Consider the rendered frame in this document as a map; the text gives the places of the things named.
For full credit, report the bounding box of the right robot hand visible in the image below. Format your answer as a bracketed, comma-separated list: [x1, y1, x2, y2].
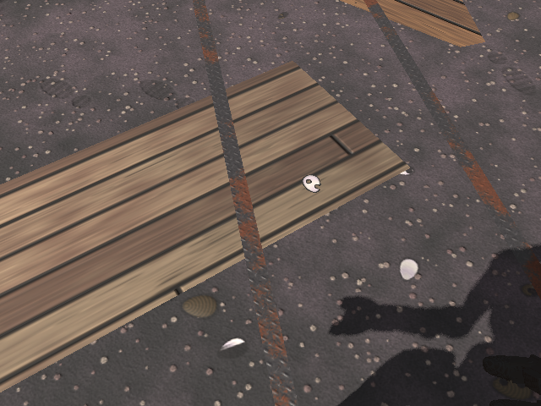
[483, 354, 541, 406]

